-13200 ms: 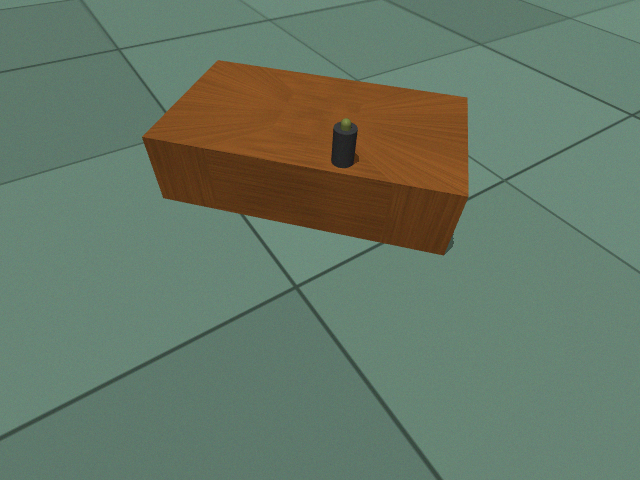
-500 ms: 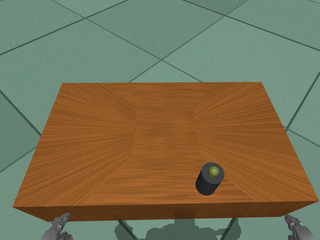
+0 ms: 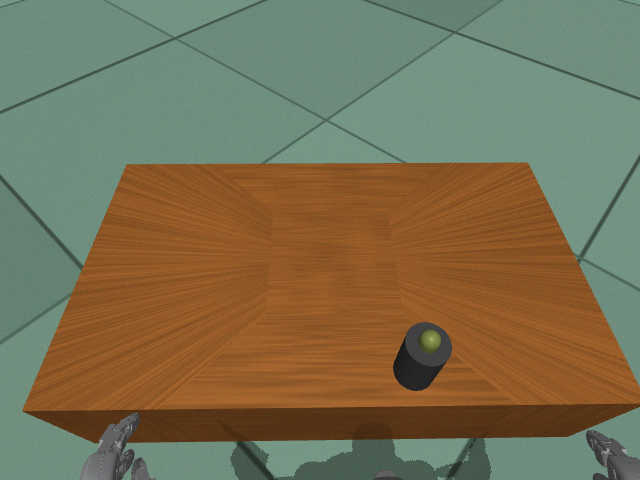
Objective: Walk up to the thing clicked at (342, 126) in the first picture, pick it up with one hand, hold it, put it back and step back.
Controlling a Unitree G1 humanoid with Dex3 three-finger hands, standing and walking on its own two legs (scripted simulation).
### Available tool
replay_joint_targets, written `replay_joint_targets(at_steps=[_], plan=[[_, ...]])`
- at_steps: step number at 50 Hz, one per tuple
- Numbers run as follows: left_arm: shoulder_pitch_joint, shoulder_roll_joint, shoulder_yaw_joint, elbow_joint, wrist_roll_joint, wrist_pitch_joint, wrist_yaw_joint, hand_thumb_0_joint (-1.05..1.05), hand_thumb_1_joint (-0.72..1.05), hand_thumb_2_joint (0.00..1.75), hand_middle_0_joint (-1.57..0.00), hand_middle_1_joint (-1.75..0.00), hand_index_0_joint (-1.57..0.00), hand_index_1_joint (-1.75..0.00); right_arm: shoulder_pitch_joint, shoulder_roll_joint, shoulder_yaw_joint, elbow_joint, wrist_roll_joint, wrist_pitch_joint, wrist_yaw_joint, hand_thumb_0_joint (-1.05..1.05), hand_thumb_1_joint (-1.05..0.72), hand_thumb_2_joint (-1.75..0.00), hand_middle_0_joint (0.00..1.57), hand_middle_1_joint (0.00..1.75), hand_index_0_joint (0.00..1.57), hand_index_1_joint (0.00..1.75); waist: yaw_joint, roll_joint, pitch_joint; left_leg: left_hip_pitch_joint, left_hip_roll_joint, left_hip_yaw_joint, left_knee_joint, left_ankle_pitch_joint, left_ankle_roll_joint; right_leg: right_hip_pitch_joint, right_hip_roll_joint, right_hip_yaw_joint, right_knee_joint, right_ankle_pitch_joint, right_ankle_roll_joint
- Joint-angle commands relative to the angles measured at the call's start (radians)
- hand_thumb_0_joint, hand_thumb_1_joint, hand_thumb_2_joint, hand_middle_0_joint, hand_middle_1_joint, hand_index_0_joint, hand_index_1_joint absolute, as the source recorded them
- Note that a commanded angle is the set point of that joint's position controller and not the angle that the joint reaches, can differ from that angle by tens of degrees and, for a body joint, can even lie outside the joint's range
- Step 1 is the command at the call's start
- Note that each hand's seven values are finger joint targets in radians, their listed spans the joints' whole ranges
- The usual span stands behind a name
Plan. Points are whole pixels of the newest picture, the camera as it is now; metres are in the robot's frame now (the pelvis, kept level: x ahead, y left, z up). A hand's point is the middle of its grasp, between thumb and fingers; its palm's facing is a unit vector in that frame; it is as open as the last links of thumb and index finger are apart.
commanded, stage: go down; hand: right
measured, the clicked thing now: (422, 354) +0.40 -0.20 -0.29
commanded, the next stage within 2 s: approach in 1.72 s
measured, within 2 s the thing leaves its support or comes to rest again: neither
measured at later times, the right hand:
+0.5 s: hand (599, 409) +0.24 -0.34 -0.05, palm faces +0.18 +0.95 -0.24, open 17.5 cm
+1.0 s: hand (615, 363) +0.29 -0.37 -0.03, palm faces +0.20 +0.96 -0.17, open 17.0 cm
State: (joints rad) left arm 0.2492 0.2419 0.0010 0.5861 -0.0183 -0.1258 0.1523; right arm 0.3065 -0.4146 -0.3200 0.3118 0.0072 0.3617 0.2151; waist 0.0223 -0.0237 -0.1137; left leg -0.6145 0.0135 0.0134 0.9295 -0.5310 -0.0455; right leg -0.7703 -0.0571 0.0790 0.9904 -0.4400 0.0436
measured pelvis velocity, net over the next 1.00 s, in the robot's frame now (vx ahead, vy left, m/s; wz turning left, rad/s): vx -0.02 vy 0.00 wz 0.02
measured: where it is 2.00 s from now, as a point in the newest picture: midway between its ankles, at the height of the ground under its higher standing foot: outside the picture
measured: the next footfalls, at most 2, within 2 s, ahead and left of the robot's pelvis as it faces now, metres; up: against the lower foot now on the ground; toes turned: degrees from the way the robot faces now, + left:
none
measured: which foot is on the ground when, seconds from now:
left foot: down 0.00-1.00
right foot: down 0.00-1.00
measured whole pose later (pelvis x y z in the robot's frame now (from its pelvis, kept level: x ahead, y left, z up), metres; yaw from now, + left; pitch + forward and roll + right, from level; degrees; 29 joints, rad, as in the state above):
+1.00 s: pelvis -0.02 +0.00 -0.01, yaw +1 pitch +17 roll +3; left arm 0.27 0.30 -0.03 0.66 0.02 -0.13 0.12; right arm -0.31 -0.71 -0.63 1.01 0.06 -0.12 0.49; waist 0.06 0.01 -0.07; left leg -0.78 0.00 0.00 1.00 -0.51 -0.04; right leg -0.92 -0.07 0.08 1.05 -0.42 0.04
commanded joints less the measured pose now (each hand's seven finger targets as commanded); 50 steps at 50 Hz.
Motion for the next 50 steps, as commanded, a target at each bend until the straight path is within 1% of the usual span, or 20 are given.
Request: replay_joint_targets(at_steps=[1, 5, 7, 8, 14, 15, 18, 19, 20, 22, 25, 29, 30, 34, 36, 37, 38, 39, 48, 50], plan=[[-0.025, 0.150, 0.057, -0.150, -0.001, -0.060, 0.015, 0.00, 0.91, 0.90, -0.19, -0.30, -0.20, -0.30, 0.027, -0.240, -0.100, -0.179, 0.002, -0.014, -0.016, 0.00, 0.52, -0.05, 0.04, 0.05, 0.04, 0.05, -0.003, -0.073, -0.173, -0.008, -0.032, 0.052, -0.131, 0.311, 0.036, 0.233, 0.032, -0.046, -0.118, 0.280, -0.054], [-0.035, 0.153, 0.053, -0.156, -0.003, -0.076, 0.022, 0.00, 0.91, 0.89, -0.19, -0.30, -0.20, -0.30, -0.012, -0.236, -0.091, -0.208, 0.007, -0.003, -0.016, 0.00, 0.52, -0.06, 0.04, 0.05, 0.04, 0.05, 0.006, -0.088, -0.129, -0.050, -0.035, 0.055, -0.133, 0.213, 0.041, 0.205, 0.030, -0.043, -0.137, 0.180, -0.051], [-0.028, 0.158, 0.053, -0.150, 0.000, -0.084, 0.026, 0.00, 0.90, 0.90, -0.20, -0.30, -0.20, -0.30, -0.084, -0.290, -0.134, -0.236, 0.011, -0.014, -0.025, 0.00, 0.55, -0.06, 0.03, 0.05, 0.04, 0.05, 0.007, -0.091, -0.146, -0.056, -0.034, 0.054, -0.128, 0.186, 0.042, 0.204, 0.028, -0.036, -0.136, 0.150, -0.054], [-0.033, 0.157, 0.052, -0.148, 0.001, -0.091, 0.029, 0.00, 0.90, 0.90, -0.20, -0.30, -0.20, -0.30, -0.101, -0.284, -0.122, -0.221, 0.012, -0.019, -0.027, 0.00, 0.53, -0.05, 0.04, 0.05, 0.04, 0.05, 0.016, -0.085, -0.131, -0.071, -0.036, 0.055, -0.128, 0.167, 0.042, 0.192, 0.028, -0.034, -0.140, 0.128, -0.053], [-0.024, 0.178, 0.046, -0.097, 0.009, -0.120, 0.050, 0.00, 0.89, 0.90, -0.20, -0.30, -0.20, -0.30, -0.350, -0.400, -0.198, -0.160, 0.045, -0.109, -0.011, 0.00, 0.58, -0.03, 0.05, 0.05, 0.05, 0.05, 0.030, -0.120, -0.154, -0.090, -0.027, 0.039, -0.114, 0.138, 0.043, 0.209, 0.026, -0.027, -0.135, 0.084, -0.052], [-0.024, 0.179, 0.044, -0.089, 0.009, -0.122, 0.052, 0.00, 0.89, 0.90, -0.20, -0.30, -0.20, -0.30, -0.365, -0.390, -0.187, -0.132, 0.050, -0.120, 0.000, 0.00, 0.57, -0.04, 0.04, 0.05, 0.05, 0.05, 0.035, -0.117, -0.148, -0.096, -0.027, 0.037, -0.118, 0.130, 0.043, 0.206, 0.025, -0.028, -0.135, 0.075, -0.052], [-0.012, 0.192, 0.045, -0.059, 0.010, -0.125, 0.049, 0.00, 0.89, 0.90, -0.20, -0.31, -0.21, -0.30, -0.403, -0.380, -0.184, 0.037, 0.067, -0.135, 0.047, 0.00, 0.56, -0.03, 0.05, 0.05, 0.05, 0.05, 0.035, -0.127, -0.173, -0.102, -0.030, 0.048, -0.102, 0.164, 0.045, 0.214, 0.022, -0.023, -0.131, 0.108, -0.049], [-0.010, 0.199, 0.047, -0.056, 0.008, -0.122, 0.048, 0.00, 0.89, 0.90, -0.20, -0.30, -0.20, -0.30, -0.439, -0.425, -0.208, 0.049, 0.065, -0.144, 0.060, 0.00, 0.55, -0.04, 0.05, 0.05, 0.05, 0.05, 0.028, -0.140, -0.205, -0.095, -0.029, 0.048, -0.098, 0.182, 0.048, 0.227, 0.022, -0.023, -0.129, 0.134, -0.048], [-0.008, 0.197, 0.041, -0.055, 0.009, -0.117, 0.045, 0.00, 0.89, 0.90, -0.20, -0.30, -0.20, -0.30, -0.418, -0.411, -0.203, 0.126, 0.066, -0.143, 0.079, 0.00, 0.56, -0.04, 0.05, 0.05, 0.05, 0.05, 0.019, -0.131, -0.209, -0.089, -0.029, 0.055, -0.096, 0.194, 0.048, 0.230, 0.019, -0.019, -0.130, 0.155, -0.047], [0.000, 0.203, 0.043, -0.050, 0.009, -0.110, 0.038, 0.00, 0.89, 0.90, -0.20, -0.30, -0.20, -0.30, -0.439, -0.449, -0.232, 0.180, 0.070, -0.157, 0.107, 0.00, 0.53, -0.05, 0.05, 0.05, 0.05, 0.05, 0.007, -0.118, -0.202, -0.086, -0.032, 0.056, -0.098, 0.189, 0.049, 0.205, 0.019, -0.018, -0.132, 0.157, -0.049], [0.006, 0.203, 0.043, -0.045, 0.011, -0.102, 0.026, 0.00, 0.89, 0.90, -0.20, -0.30, -0.20, -0.30, -0.443, -0.500, -0.273, 0.239, 0.071, -0.199, 0.138, 0.00, 0.50, -0.06, 0.04, 0.05, 0.04, 0.05, -0.017, -0.102, -0.213, -0.055, -0.031, 0.055, -0.094, 0.223, 0.050, 0.192, 0.020, -0.023, -0.127, 0.206, -0.054], [0.017, 0.207, 0.048, -0.050, 0.017, -0.088, 0.011, 0.00, 0.89, 0.90, -0.20, -0.30, -0.20, -0.30, -0.488, -0.522, -0.300, 0.304, 0.078, -0.280, 0.167, 0.00, 0.49, -0.08, 0.04, 0.05, 0.04, 0.05, -0.008, -0.095, -0.211, -0.072, -0.033, 0.045, -0.074, 0.265, 0.052, 0.173, 0.019, -0.029, -0.107, 0.250, -0.059], [0.033, 0.211, 0.052, -0.048, 0.018, -0.085, 0.008, 0.00, 0.89, 0.90, -0.20, -0.30, -0.20, -0.30, -0.537, -0.584, -0.347, 0.270, 0.078, -0.310, 0.168, 0.00, 0.50, -0.07, 0.04, 0.05, 0.04, 0.05, -0.009, -0.099, -0.241, -0.069, -0.029, 0.040, -0.069, 0.288, 0.053, 0.178, 0.018, -0.031, -0.096, 0.268, -0.063], [0.057, 0.221, 0.059, -0.033, 0.024, -0.078, 0.003, 0.00, 0.90, 0.90, -0.19, -0.30, -0.20, -0.30, -0.605, -0.581, -0.348, 0.338, 0.089, -0.402, 0.204, 0.00, 0.49, -0.08, 0.03, 0.05, 0.03, 0.05, 0.014, -0.080, -0.295, -0.077, -0.026, 0.021, -0.043, 0.358, 0.046, 0.185, 0.020, -0.041, -0.053, 0.326, -0.069], [0.069, 0.234, 0.060, -0.026, 0.026, -0.075, -0.001, 0.00, 0.90, 0.90, -0.20, -0.31, -0.20, -0.30, -0.667, -0.632, -0.369, 0.360, 0.090, -0.448, 0.221, 0.00, 0.47, -0.08, 0.04, 0.05, 0.04, 0.05, 0.017, -0.099, -0.297, -0.095, -0.025, 0.013, -0.045, 0.331, 0.046, 0.180, 0.022, -0.044, -0.047, 0.289, -0.069], [0.074, 0.230, 0.055, -0.023, 0.026, -0.071, -0.001, 0.00, 0.90, 0.90, -0.20, -0.31, -0.20, -0.30, -0.669, -0.643, -0.376, 0.380, 0.090, -0.464, 0.228, 0.00, 0.48, -0.08, 0.03, 0.05, 0.03, 0.05, 0.012, -0.095, -0.324, -0.080, -0.022, 0.006, -0.049, 0.350, 0.044, 0.187, 0.024, -0.047, -0.038, 0.304, -0.071], [0.078, 0.239, 0.059, -0.018, 0.028, -0.067, -0.003, 0.00, 0.90, 0.90, -0.20, -0.31, -0.20, -0.30, -0.677, -0.608, -0.348, 0.411, 0.093, -0.475, 0.240, 0.00, 0.46, -0.08, 0.04, 0.05, 0.04, 0.05, 0.025, -0.094, -0.335, -0.099, -0.025, 0.009, -0.046, 0.345, 0.045, 0.203, 0.021, -0.046, -0.039, 0.304, -0.071], [0.084, 0.244, 0.060, -0.011, 0.029, -0.066, -0.004, 0.00, 0.90, 0.90, -0.20, -0.31, -0.20, -0.30, -0.715, -0.644, -0.364, 0.404, 0.091, -0.489, 0.246, 0.00, 0.45, -0.08, 0.04, 0.05, 0.04, 0.05, 0.027, -0.111, -0.328, -0.107, -0.026, 0.009, -0.048, 0.331, 0.047, 0.194, 0.024, -0.045, -0.041, 0.288, -0.071], [0.090, 0.249, 0.036, -0.008, 0.033, -0.037, -0.022, 0.00, 0.91, 0.90, -0.20, -0.31, -0.21, -0.30, -0.789, -0.748, -0.406, 0.519, 0.077, -0.554, 0.264, 0.00, 0.43, -0.07, 0.05, 0.05, 0.05, 0.05, -0.007, -0.137, -0.287, -0.107, -0.035, 0.023, -0.071, 0.272, 0.057, 0.194, 0.025, -0.039, -0.088, 0.243, -0.069], [0.091, 0.246, 0.036, -0.010, 0.033, -0.033, -0.026, 0.00, 0.91, 0.90, -0.20, -0.31, -0.21, -0.31, -0.782, -0.725, -0.396, 0.566, 0.080, -0.558, 0.268, 0.00, 0.43, -0.07, 0.05, 0.05, 0.05, 0.05, 0.006, -0.121, -0.280, -0.103, -0.035, 0.020, -0.078, 0.278, 0.055, 0.184, 0.026, -0.043, -0.084, 0.240, -0.071]])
